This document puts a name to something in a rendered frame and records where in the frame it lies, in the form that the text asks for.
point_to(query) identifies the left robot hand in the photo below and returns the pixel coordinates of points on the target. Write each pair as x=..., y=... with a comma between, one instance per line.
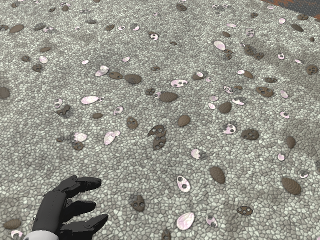
x=56, y=208

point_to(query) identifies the robot left forearm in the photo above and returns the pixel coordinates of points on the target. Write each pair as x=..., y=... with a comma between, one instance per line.
x=41, y=235

